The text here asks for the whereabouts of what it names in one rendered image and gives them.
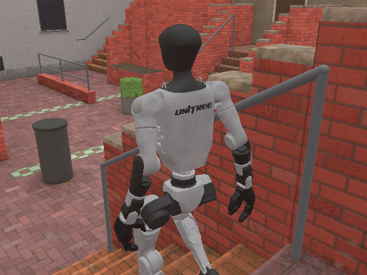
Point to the stairs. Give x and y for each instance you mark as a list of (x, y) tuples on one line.
[(99, 64), (240, 260), (232, 62)]

